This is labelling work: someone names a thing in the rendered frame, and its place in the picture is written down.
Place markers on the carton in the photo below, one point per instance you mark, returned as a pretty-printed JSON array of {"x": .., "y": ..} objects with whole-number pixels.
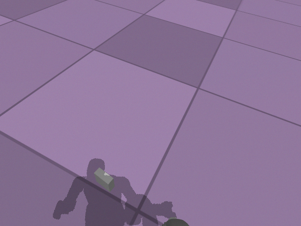
[{"x": 104, "y": 179}]

